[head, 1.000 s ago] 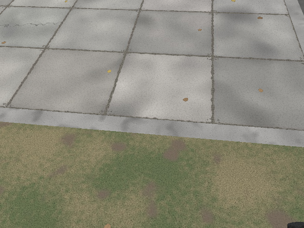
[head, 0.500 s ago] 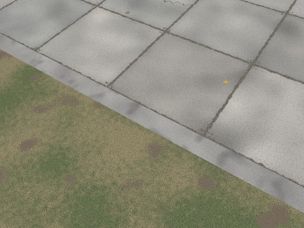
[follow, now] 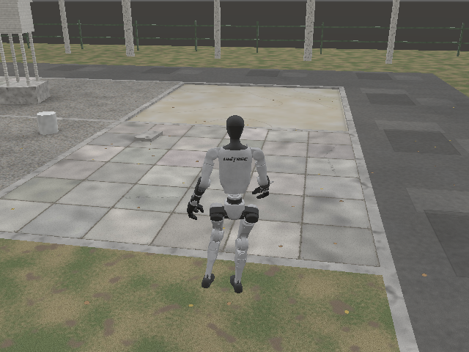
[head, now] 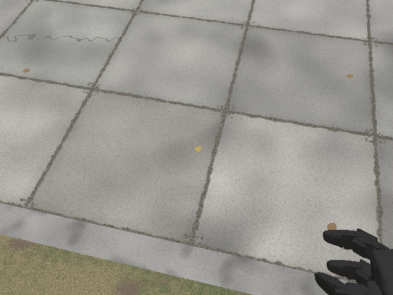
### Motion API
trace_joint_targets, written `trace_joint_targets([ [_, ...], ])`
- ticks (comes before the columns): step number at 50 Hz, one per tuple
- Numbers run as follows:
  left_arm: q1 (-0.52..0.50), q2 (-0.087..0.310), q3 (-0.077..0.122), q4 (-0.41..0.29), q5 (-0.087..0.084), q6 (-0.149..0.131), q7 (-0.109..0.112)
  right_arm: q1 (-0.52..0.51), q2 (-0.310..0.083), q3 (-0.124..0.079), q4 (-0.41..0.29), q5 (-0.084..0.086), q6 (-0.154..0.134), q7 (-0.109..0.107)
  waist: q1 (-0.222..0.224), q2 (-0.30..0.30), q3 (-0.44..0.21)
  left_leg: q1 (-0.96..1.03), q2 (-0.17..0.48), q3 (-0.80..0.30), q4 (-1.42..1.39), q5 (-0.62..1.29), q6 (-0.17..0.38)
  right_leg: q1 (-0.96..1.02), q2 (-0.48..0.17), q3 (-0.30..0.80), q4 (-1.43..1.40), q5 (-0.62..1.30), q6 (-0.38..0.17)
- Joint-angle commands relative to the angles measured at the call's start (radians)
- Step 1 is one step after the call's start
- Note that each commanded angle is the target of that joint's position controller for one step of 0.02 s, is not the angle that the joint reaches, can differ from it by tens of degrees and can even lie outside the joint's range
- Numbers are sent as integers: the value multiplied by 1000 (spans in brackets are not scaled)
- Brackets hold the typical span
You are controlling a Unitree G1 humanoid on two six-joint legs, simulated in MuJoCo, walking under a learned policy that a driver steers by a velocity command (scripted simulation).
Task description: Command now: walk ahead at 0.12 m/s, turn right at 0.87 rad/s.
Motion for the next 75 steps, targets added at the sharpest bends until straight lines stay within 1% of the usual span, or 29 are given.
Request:
trace_joint_targets([
  [1,-24,173,59,-93,-11,21,45,86,-87,-40,-15,7,11,-19,-68,-5,-255,62,-44,52,-194,114,-45,151,-236,333,-87,339,-104],
  [10,-108,138,50,-169,-12,53,27,53,-144,-87,21,52,-31,13,-42,-203,-174,329,-35,45,-624,149,9,31,-213,514,-93,-583,-41],
  [12,-121,84,26,-175,-17,41,16,234,-182,-117,72,54,-50,13,-130,-99,-211,624,102,-20,-769,104,75,-146,-150,388,156,-681,24],
  [13,-91,1,1,-184,-17,30,13,324,-242,-126,71,25,-50,11,-131,75,-255,768,303,-296,-830,-182,161,-308,-41,189,447,-639,67],
  [14,-118,45,3,-245,-32,8,6,290,-293,-135,65,-12,-61,25,-92,243,-145,723,407,-611,-961,-462,240,-542,-104,146,575,-496,75],
  [15,-245,177,35,-232,77,13,-21,246,-248,-115,62,-66,-31,17,-133,128,-49,617,426,-575,-998,-537,234,-584,-131,50,648,-383,92],
  [16,-266,183,44,-230,83,15,-40,252,-225,-107,68,-52,-17,14,-124,59,-7,567,382,-428,-976,-430,203,-583,-163,40,676,-304,102],
  [19,-177,126,25,-187,70,29,-90,312,-221,-90,99,-18,-21,5,-104,100,-57,504,262,-128,-987,-175,141,-494,-210,-11,797,-154,129],
  [33,-496,43,-37,-217,52,25,-130,629,-175,-60,269,-36,-50,-2,-202,107,98,783,278,376,-1000,566,85,-557,-252,-269,455,-135,36],
  [37,-183,87,-19,-130,46,20,-97,580,-274,-73,278,-28,-24,-33,27,184,-135,700,331,464,-513,1607,81,32,-73,-356,316,-294,-77],
  [38,54,147,14,-57,44,8,-77,535,-297,-78,255,-20,-24,-24,136,177,-249,534,342,445,-230,1492,98,355,-59,-269,236,-279,-123],
  [39,117,206,42,-6,49,8,-53,557,-215,-60,243,-31,-31,-8,119,58,-309,251,265,431,71,688,100,645,-207,-14,138,-374,-142],
  [40,67,298,60,-27,46,18,-39,542,-124,-32,137,-2,-46,17,37,-187,-405,-156,81,351,431,-69,59,900,-514,581,-26,-526,-263],
  [41,146,268,61,-26,47,23,-23,372,-216,-51,97,7,-63,14,119,-1,-422,-238,98,184,471,77,80,864,-517,630,-135,-415,-233],
  [43,99,188,37,39,56,-7,-3,371,-171,-35,116,21,-63,12,21,87,-154,-208,170,190,361,128,98,543,-493,368,-173,-120,-173],
  [45,17,120,7,49,54,-43,3,474,-121,-25,169,-4,-16,33,-85,56,-87,-62,198,160,264,121,99,308,-434,179,-227,-22,-129],
  [50,35,68,-15,119,34,-107,-30,292,-74,-21,146,17,23,60,-92,-56,79,-101,140,196,-33,293,126,159,-283,-185,-347,384,42],
  [53,14,62,-28,124,24,-127,-24,228,-69,-14,146,26,7,76,-81,-21,33,22,74,325,-272,527,161,197,-248,-305,-398,615,90],
  [56,45,111,-20,141,4,-145,16,278,-74,-11,169,-11,-13,89,-116,-46,-11,187,-14,414,-486,674,183,327,-309,-330,-199,1063,139],
  [58,-21,170,-1,113,15,-118,49,564,-170,-51,265,-28,0,85,-250,-70,-188,524,-121,414,-495,598,199,312,-327,-310,196,1191,175],
  [59,-119,197,10,92,10,-101,52,770,-218,-78,312,-26,9,72,-385,-46,-247,723,-55,301,-544,646,273,184,-301,-311,600,988,197],
  [60,-204,107,-20,52,2,-99,24,816,-211,-71,324,55,6,57,-384,220,-194,847,74,156,-639,857,296,-43,-92,-275,1121,-258,257],
  [61,-64,-28,-56,-16,28,-106,4,639,-240,-50,254,-3,-25,50,-163,374,-284,937,183,-157,-485,1314,397,-282,-52,-69,1393,-621,263],
  [62,40,35,-56,-42,8,-119,-8,574,-264,-69,176,-37,-36,53,-142,170,-515,1033,327,-417,-600,1129,543,-321,-71,91,1406,-585,253],
  [64,-61,113,-41,-87,-9,-122,-15,338,-261,-91,69,29,-27,39,-48,-172,-247,670,273,-487,-851,347,504,-365,-158,60,1125,-428,171],
  [65,-77,116,-36,-80,7,-105,-9,268,-232,-79,43,33,-28,36,-8,-215,-143,468,240,-458,-902,354,476,-308,-181,51,1050,-399,173],
  [68,-94,107,-33,-99,39,-71,16,247,-208,-77,34,29,-21,20,8,-134,-59,162,83,-199,-877,744,415,-126,-210,11,691,-350,231],
  [70,-159,46,-50,-120,38,-64,33,275,-229,-91,52,37,7,-8,-26,-65,-146,180,-1,-102,-801,877,349,-58,-155,-29,434,-215,261],
  [75,-263,64,-37,-144,1,-48,33,284,-213,-106,39,59,80,-44,-82,112,-258,313,-42,-179,-680,566,194,14,-87,7,96,26,262],
])
Velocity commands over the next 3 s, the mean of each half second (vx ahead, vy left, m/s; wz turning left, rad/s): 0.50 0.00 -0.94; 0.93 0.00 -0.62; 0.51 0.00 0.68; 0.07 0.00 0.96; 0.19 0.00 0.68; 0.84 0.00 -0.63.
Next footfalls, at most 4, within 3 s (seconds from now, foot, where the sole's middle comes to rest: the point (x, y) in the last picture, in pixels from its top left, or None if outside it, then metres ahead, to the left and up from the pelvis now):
0.24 left None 0.22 0.17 -0.76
0.76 right None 0.43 -0.23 -0.77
1.20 left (354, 193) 0.82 -0.50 -0.76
1.58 right None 0.92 -0.73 -0.76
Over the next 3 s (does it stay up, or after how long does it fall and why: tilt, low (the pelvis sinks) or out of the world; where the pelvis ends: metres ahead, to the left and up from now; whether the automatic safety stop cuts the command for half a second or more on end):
stays up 1.16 -0.44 0.00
